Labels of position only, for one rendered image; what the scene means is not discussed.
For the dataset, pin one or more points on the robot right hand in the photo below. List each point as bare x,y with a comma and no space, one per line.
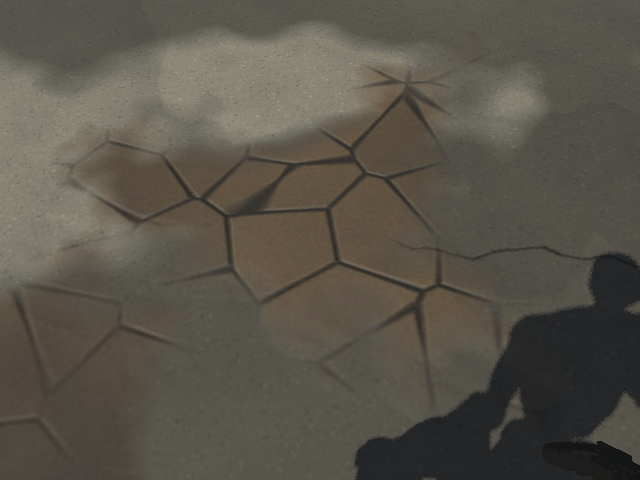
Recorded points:
601,461

